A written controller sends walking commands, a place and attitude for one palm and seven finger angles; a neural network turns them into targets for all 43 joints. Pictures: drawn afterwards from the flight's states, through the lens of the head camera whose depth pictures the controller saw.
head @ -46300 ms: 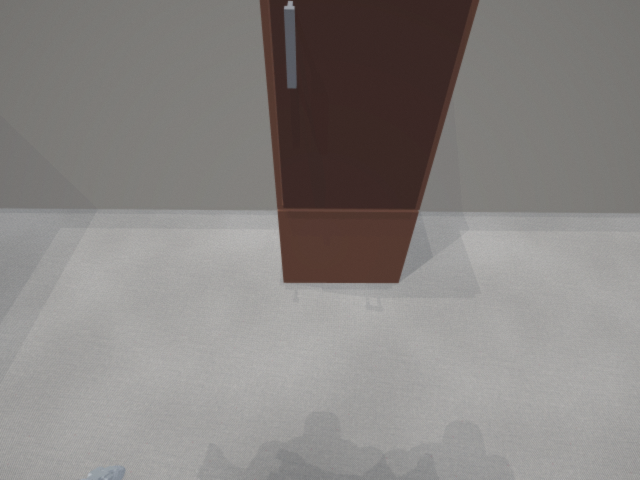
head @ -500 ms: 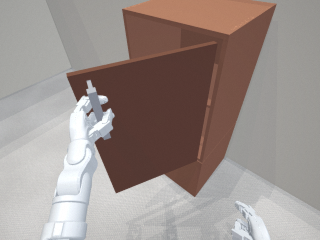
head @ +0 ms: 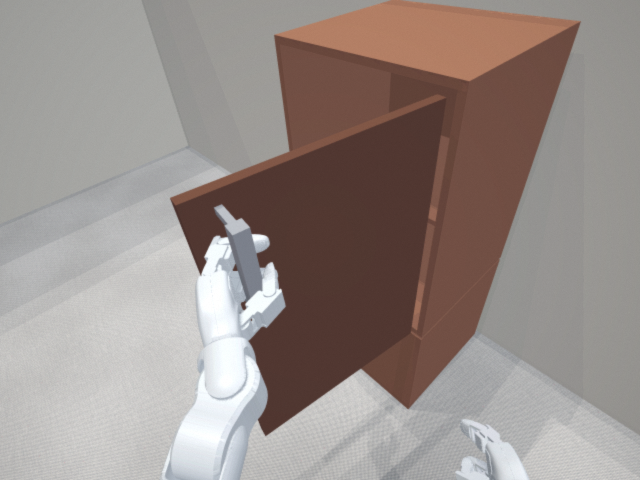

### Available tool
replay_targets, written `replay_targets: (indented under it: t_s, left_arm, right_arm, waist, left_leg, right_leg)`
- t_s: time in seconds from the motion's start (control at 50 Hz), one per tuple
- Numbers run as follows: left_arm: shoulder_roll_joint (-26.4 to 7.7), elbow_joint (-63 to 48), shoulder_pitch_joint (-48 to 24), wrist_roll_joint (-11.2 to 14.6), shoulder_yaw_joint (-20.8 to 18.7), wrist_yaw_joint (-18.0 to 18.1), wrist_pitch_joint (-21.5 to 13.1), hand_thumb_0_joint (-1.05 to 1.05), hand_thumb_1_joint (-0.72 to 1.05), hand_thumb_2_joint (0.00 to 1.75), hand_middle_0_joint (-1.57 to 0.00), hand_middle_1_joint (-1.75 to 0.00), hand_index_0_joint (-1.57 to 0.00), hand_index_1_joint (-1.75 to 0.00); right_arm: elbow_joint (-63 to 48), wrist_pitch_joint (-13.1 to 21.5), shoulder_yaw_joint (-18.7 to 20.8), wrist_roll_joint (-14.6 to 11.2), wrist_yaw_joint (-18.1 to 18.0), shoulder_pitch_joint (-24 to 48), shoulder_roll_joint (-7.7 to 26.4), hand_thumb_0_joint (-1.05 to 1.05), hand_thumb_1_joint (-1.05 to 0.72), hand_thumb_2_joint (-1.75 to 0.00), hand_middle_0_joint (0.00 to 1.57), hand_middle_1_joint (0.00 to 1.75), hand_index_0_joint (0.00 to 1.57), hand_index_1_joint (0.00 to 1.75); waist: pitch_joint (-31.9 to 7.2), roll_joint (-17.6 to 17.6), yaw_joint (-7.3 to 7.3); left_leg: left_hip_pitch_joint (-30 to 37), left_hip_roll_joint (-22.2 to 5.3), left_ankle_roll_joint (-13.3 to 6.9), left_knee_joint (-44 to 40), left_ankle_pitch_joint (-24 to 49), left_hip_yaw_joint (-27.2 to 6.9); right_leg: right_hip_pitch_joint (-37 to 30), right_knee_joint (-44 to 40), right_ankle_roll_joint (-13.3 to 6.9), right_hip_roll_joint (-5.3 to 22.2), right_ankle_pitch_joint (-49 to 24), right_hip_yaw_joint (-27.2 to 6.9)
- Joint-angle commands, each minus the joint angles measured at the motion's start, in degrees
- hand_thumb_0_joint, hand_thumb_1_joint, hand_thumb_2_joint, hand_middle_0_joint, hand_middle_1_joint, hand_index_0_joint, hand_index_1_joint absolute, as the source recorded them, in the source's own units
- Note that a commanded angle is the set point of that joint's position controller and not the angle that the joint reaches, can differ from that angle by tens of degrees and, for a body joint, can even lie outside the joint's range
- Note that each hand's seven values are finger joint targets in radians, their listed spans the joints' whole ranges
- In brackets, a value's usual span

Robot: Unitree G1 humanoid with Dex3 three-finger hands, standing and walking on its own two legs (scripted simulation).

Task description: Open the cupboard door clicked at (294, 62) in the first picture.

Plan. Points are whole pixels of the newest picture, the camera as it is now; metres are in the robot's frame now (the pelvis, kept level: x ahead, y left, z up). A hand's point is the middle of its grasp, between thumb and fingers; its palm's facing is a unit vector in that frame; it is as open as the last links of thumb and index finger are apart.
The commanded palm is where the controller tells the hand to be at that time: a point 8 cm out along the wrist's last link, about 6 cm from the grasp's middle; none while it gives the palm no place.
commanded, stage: open thumb and fingers to let go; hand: left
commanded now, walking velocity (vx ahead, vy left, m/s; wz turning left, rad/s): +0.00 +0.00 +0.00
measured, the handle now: (243, 268) +0.32 +0.12 +0.15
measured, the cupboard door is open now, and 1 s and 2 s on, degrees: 82 80 82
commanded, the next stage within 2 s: slide the hand sideways off the handle in 0.86 s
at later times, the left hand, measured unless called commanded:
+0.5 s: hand (269, 287) +0.28 +0.08 +0.16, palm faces +0.31 -0.95 +0.03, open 11.5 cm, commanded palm +0.24 +0.12 +0.14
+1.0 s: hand (267, 288) +0.29 +0.08 +0.15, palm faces +0.26 -0.97 +0.00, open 14.8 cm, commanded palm +0.24 +0.12 +0.14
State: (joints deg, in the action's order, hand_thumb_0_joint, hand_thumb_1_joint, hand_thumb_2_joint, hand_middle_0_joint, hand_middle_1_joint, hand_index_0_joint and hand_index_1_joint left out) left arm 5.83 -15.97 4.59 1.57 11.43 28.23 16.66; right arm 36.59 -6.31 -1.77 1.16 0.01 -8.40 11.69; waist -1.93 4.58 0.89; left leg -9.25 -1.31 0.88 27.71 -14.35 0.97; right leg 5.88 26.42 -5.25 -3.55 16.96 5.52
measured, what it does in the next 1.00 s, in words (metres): stands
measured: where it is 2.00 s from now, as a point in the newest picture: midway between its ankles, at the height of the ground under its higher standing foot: outside the picture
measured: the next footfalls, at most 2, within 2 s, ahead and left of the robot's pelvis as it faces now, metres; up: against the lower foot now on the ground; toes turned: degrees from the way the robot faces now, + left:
none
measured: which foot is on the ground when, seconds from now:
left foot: down 0.00-1.00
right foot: down 0.00-1.00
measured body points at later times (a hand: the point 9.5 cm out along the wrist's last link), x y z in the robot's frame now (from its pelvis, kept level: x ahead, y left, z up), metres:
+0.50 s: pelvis -0.02 +0.01 +0.00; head -0.06 -0.01 +0.45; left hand +0.26 +0.13 +0.16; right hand +0.20 -0.17 -0.08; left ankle +0.01 +0.13 -0.74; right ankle -0.02 -0.05 -0.74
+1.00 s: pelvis -0.02 +0.04 +0.00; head -0.06 +0.02 +0.44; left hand +0.27 +0.13 +0.16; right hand +0.17 -0.15 -0.10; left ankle +0.01 +0.13 -0.74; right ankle -0.02 -0.05 -0.74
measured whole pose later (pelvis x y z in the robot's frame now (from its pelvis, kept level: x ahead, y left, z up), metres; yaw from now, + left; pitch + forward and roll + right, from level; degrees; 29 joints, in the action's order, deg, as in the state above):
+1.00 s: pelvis -0.02 +0.04 +0.00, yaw +1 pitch -5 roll -1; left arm 6.7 -6.2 -7.7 -1.4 17.2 32.0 17.5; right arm 39.0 -6.1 -2.2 1.3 2.7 -5.7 9.4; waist 0.1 2.9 1.8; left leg -11.9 0.9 -1.8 31.5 -14.6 1.1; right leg 8.0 29.7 -2.6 -1.1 16.8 5.6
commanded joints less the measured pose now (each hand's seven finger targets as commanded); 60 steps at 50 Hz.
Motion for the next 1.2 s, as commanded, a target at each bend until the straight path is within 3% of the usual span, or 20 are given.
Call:
replay_targets:
  t_s: [0.0,0.02,0.08,0.16,0.22,0.26,0.42,0.46,0.5,0.58,0.82,0.94,0.96,0.98,1.0,1.04,1.08,1.12,1.16,1.18]
  left_arm:
    - [1.03,-13.52,-14.35,-3.51,1.80,2.36,-4.60,0.00,0.90,0.90,-0.40,-1.35,-0.40,-1.35]
    - [-0.49,-11.46,-19.90,-3.20,0.34,2.91,-4.77,0.00,0.90,0.90,-0.40,-1.35,-0.40,-1.35]
    - [-0.52,-8.82,-21.38,-2.28,-0.71,3.28,-5.10,0.00,0.69,0.81,-0.38,-1.33,-0.38,-1.33]
    - [1.83,-7.90,-22.66,-2.80,1.25,2.61,-5.80,0.00,0.41,0.69,-0.36,-1.30,-0.36,-1.30]
    - [1.36,-6.44,-21.45,-2.58,0.44,1.98,-5.47,0.00,0.20,0.60,-0.35,-1.27,-0.35,-1.27]
    - [2.00,-6.45,-22.33,-3.10,1.21,1.65,-5.14,0.00,0.06,0.54,-0.34,-1.26,-0.34,-1.26]
    - [2.79,-4.15,-24.92,-2.68,1.11,2.57,-4.30,0.00,-0.50,0.30,-0.30,-1.20,-0.30,-1.20]
    - [3.62,-4.53,-25.52,-3.10,1.84,3.11,-4.08,0.00,-0.50,0.30,-0.30,-1.20,-0.30,-1.20]
    - [3.83,-3.82,-23.50,-2.90,1.57,3.41,-3.81,0.00,-0.50,0.30,-0.28,-1.10,-0.28,-1.10]
    - [5.47,-2.99,-26.62,-3.51,3.31,4.44,-3.37,0.00,-0.50,0.30,-0.25,-0.90,-0.25,-0.90]
    - [8.90,-1.30,-30.49,-3.71,5.64,6.40,-2.59,0.00,-0.50,0.30,-0.15,-0.30,-0.15,-0.30]
    - [8.74,-1.42,-31.34,-3.62,5.60,6.85,-2.11,0.00,-0.50,0.30,-0.15,-0.30,-0.15,-0.30]
    - [5.99,-2.19,-28.33,-7.50,17.99,-6.44,-4.62,0.00,-0.50,0.30,-0.15,-0.30,-0.15,-0.30]
    - [0.97,-4.48,-30.76,-4.57,13.19,-13.49,-6.90,0.00,-0.50,0.30,-0.15,-0.30,-0.15,-0.30]
    - [-1.92,-5.88,-32.91,-3.29,12.28,-18.44,-8.61,0.00,-0.50,0.30,-0.15,-0.30,-0.15,-0.30]
    - [-4.13,-4.76,-33.42,0.04,10.39,-25.52,-9.79,0.00,-0.50,0.30,-0.15,-0.30,-0.15,-0.30]
    - [-3.71,-1.46,-31.48,4.53,6.88,-27.06,-8.95,0.00,-0.50,0.30,-0.15,-0.30,-0.15,-0.30]
    - [-3.27,-0.74,-30.13,7.42,3.78,-25.58,-7.87,0.00,-0.50,0.30,-0.15,-0.30,-0.15,-0.30]
    - [-4.35,-3.64,-27.64,7.88,1.29,-23.50,-7.64,0.00,-0.50,0.30,-0.15,-0.30,-0.15,-0.30]
    - [-6.06,-4.60,-25.36,7.57,-0.38,-22.57,-7.85,0.00,-0.50,0.30,-0.15,-0.30,-0.15,-0.30]
  right_arm:
    - [-10.16,3.92,1.30,-0.15,0.33,12.83,2.75,0.00,-0.90,-0.90,0.20,0.30,0.20,0.30]
    - [-9.21,4.00,1.09,-0.24,-0.11,13.20,2.78,0.00,-0.90,-0.90,0.20,0.30,0.20,0.30]
    - [-8.56,4.51,1.05,-0.16,-0.72,13.59,2.35,0.00,-0.90,-0.90,0.20,0.30,0.20,0.30]
    - [-8.46,4.80,1.11,-0.01,-0.70,13.36,2.26,0.00,-0.90,-0.90,0.20,0.30,0.20,0.30]
    - [-8.77,4.42,1.01,-0.13,-0.69,13.04,2.31,0.00,-0.90,-0.90,0.20,0.30,0.20,0.30]
    - [-8.76,4.11,0.94,-0.12,-0.63,13.19,2.22,0.00,-0.90,-0.90,0.20,0.30,0.20,0.30]
    - [-8.81,3.52,0.70,-0.23,-0.45,13.89,2.02,0.00,-0.90,-0.90,0.20,0.30,0.20,0.30]
    - [-8.84,3.56,0.76,-0.12,-0.15,13.84,1.86,0.00,-0.90,-0.90,0.20,0.30,0.20,0.30]
    - [-8.88,3.26,0.79,-0.13,0.18,13.79,1.98,0.00,-0.90,-0.90,0.20,0.30,0.20,0.30]
    - [-8.21,3.16,0.83,-0.14,0.70,14.00,1.98,0.00,-0.90,-0.90,0.20,0.30,0.20,0.30]
    - [-7.59,3.35,1.27,-0.06,1.98,14.18,2.14,0.00,-0.90,-0.90,0.20,0.30,0.20,0.30]
    - [-7.27,3.55,1.38,-0.08,2.34,14.46,2.16,0.00,-0.90,-0.90,0.20,0.30,0.20,0.30]
    - [-8.00,2.03,1.16,0.05,2.70,9.82,4.77,0.00,-0.90,-0.90,0.20,0.30,0.20,0.30]
    - [-10.25,1.01,1.51,-1.34,1.68,9.58,4.22,0.00,-0.90,-0.90,0.20,0.30,0.20,0.30]
    - [-11.57,0.97,0.83,-1.45,0.62,10.11,4.09,0.00,-0.90,-0.90,0.20,0.30,0.20,0.30]
    - [-12.80,1.52,-0.02,-2.20,-0.80,10.00,3.83,0.00,-0.90,-0.90,0.20,0.30,0.20,0.30]
    - [-13.04,2.62,-0.70,-2.83,-1.66,11.09,3.54,0.00,-0.90,-0.90,0.20,0.30,0.20,0.30]
    - [-12.94,3.48,-1.14,-3.03,-1.82,11.99,3.89,0.00,-0.90,-0.90,0.20,0.30,0.20,0.30]
    - [-13.52,4.16,-0.91,-2.77,-1.36,12.28,3.97,0.00,-0.90,-0.90,0.20,0.30,0.20,0.30]
    - [-13.61,4.10,-0.87,-2.62,-0.97,12.31,4.00,0.00,-0.90,-0.90,0.20,0.30,0.20,0.30]
  waist:
    - [-6.57,-10.30,1.49]
    - [-5.34,-10.38,0.79]
    - [-5.16,-11.08,1.67]
    - [-6.68,-9.28,1.55]
    - [-6.80,-10.94,1.87]
    - [-6.54,-9.73,1.63]
    - [-5.92,-9.13,1.78]
    - [-6.45,-8.28,1.83]
    - [-6.80,-9.16,2.17]
    - [-6.28,-6.82,1.56]
    - [-7.82,-7.46,1.29]
    - [-7.70,-7.99,1.24]
    - [-4.45,-10.13,-4.02]
    - [-9.19,-8.41,-2.43]
    - [-11.07,-5.94,-2.25]
    - [-10.27,-5.17,-2.33]
    - [-5.60,-5.85,-1.73]
    - [-3.82,-7.50,-0.62]
    - [-6.21,-8.73,0.59]
    - [-6.86,-6.77,1.54]
  left_leg:
    - [2.64,2.09,-2.49,1.97,10.57,-1.77]
    - [2.49,2.34,-2.59,2.19,9.25,-1.87]
    - [2.30,2.68,-2.52,2.09,7.65,-2.17]
    - [3.50,2.48,-2.55,1.43,9.28,-2.12]
    - [3.18,2.58,-2.62,0.67,9.31,-2.03]
    - [3.56,2.48,-2.61,0.80,10.03,-1.98]
    - [3.98,2.28,-2.53,0.25,9.33,-2.01]
    - [4.31,2.21,-2.37,0.52,9.89,-2.09]
    - [4.13,1.89,-2.23,0.00,10.29,-2.35]
    - [4.42,1.41,-1.89,0.40,9.85,-2.71]
    - [4.33,0.48,-1.40,0.37,8.90,-3.54]
    - [3.95,0.38,-1.31,0.66,8.01,-3.80]
    - [5.95,1.29,-2.66,-0.60,10.55,-4.46]
    - [6.09,1.32,-2.89,-0.44,11.57,-3.75]
    - [7.50,1.68,-3.14,-0.48,11.77,-3.28]
    - [7.79,1.83,-3.21,-0.86,9.00,-3.55]
    - [6.31,1.39,-2.88,-2.09,4.32,-4.21]
    - [4.06,1.26,-2.37,-3.78,0.25,-5.10]
    - [4.35,1.10,-2.40,-4.03,1.41,-4.85]
    - [4.31,1.23,-2.20,-4.00,2.05,-4.28]
  right_leg:
    - [2.26,-6.52,5.06,6.93,-17.81,-8.52]
    - [3.47,-7.83,5.17,7.27,-15.10,-9.42]
    - [3.32,-9.83,5.14,7.66,-9.98,-10.46]
    - [2.61,-8.37,4.94,7.55,-13.19,-9.22]
    - [1.79,-8.30,5.18,7.38,-14.37,-8.69]
    - [1.95,-8.03,4.94,7.37,-15.48,-8.50]
    - [3.64,-7.68,3.90,6.21,-10.61,-6.57]
    - [3.62,-7.19,3.66,6.01,-10.88,-6.39]
    - [3.31,-6.35,3.28,5.43,-10.51,-5.30]
    - [5.06,-5.75,2.73,4.93,-8.23,-4.65]
    - [6.50,-3.55,2.30,4.03,-5.66,-2.92]
    - [7.19,-3.31,2.21,3.88,-4.34,-2.73]
    - [8.79,-2.03,2.54,3.41,-10.27,-4.62]
    - [6.06,-1.07,2.21,3.58,-13.28,-4.31]
    - [4.91,-0.88,2.31,3.71,-14.70,-4.56]
    - [5.78,-1.73,2.34,3.74,-11.49,-3.75]
    - [8.14,-4.01,2.58,3.21,-5.16,-3.16]
    - [8.36,-4.31,2.81,2.92,-0.86,-2.41]
    - [6.77,-4.06,2.89,2.78,-1.34,-2.26]
    - [5.88,-3.87,2.71,2.86,-1.66,-2.46]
